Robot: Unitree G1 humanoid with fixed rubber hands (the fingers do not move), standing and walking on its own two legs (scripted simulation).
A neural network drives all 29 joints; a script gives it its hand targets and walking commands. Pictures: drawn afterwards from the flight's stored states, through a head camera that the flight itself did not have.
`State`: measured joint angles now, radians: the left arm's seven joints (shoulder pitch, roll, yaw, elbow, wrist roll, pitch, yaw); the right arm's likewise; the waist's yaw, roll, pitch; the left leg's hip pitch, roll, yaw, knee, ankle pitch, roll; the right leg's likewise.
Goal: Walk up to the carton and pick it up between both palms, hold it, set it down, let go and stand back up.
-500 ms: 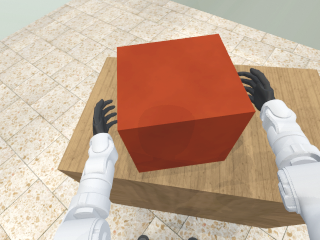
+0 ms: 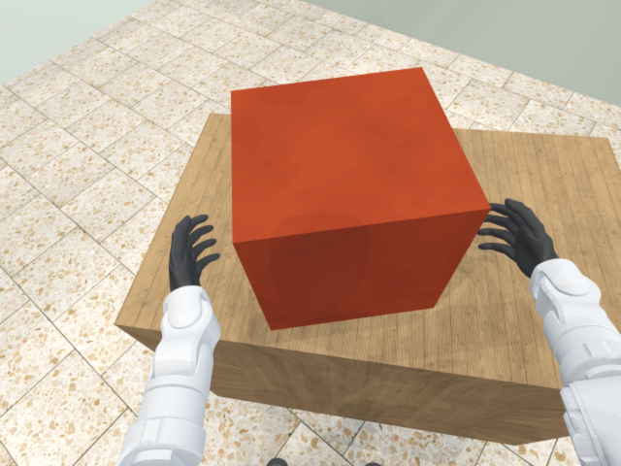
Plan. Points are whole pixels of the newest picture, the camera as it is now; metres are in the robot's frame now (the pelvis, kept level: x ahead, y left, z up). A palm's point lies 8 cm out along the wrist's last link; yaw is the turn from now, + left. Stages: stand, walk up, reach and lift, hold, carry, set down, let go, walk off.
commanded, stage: set down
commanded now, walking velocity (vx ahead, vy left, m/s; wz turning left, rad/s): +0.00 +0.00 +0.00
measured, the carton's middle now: (340, 208) +0.47 +0.05 +0.02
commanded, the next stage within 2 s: none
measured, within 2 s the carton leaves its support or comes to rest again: neither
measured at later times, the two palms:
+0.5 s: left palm (168, 313) +0.27 +0.23 +0.04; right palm (554, 303) +0.37 -0.24 -0.01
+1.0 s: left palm (168, 345) +0.23 +0.22 +0.03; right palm (589, 364) +0.30 -0.28 -0.02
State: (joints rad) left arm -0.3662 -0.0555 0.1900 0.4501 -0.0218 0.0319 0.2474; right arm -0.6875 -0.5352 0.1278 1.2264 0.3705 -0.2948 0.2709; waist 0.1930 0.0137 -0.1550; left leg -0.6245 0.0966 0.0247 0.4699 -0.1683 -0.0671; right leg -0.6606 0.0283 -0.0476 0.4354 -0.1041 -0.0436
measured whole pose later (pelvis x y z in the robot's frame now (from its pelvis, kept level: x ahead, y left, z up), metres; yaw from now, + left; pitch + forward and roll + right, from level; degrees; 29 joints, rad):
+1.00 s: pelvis +0.02 +0.00 +0.01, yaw +0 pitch +9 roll +0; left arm 0.17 -0.06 0.06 0.04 -0.02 0.05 0.27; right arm -0.13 -0.58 0.13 1.00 0.42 -0.46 0.38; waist 0.13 0.01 -0.10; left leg -0.40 0.10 0.02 0.48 -0.24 -0.07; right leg -0.44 0.03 -0.05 0.46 -0.18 -0.04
